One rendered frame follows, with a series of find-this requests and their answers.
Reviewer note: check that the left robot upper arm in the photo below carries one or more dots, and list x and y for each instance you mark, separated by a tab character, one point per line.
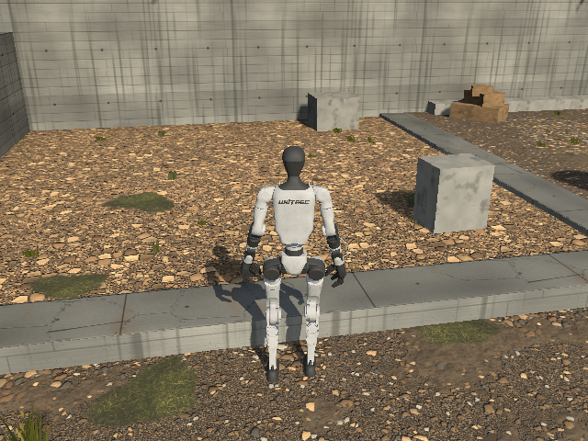
265	194

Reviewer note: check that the humanoid robot torso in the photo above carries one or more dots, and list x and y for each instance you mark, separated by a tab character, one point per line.
293	216

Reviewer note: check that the robot left forearm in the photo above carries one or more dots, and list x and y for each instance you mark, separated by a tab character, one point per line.
251	246

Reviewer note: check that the robot left hand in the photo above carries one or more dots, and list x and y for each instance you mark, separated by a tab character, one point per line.
245	271

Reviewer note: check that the robot right hand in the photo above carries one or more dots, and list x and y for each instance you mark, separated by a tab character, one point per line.
340	274

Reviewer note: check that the right robot upper arm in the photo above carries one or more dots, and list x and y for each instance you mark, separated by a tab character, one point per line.
322	194

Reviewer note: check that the robot head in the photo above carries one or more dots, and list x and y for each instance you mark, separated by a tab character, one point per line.
293	159

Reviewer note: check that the robot right forearm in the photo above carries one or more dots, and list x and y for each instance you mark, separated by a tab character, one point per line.
335	248

